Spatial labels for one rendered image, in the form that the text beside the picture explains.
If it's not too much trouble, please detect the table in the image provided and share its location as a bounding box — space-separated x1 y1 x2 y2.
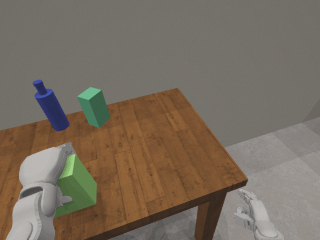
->
0 88 248 240

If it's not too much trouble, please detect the sponge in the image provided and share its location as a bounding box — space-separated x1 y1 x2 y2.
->
54 154 97 218

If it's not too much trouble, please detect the robot left hand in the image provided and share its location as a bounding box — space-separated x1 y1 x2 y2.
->
19 142 77 209

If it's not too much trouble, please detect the right robot forearm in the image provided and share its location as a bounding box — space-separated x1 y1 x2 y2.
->
253 220 285 240

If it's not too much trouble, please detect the robot right hand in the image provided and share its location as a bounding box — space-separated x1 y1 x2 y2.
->
234 189 271 232

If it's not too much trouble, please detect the left robot forearm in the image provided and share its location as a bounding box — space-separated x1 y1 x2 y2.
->
6 182 58 240

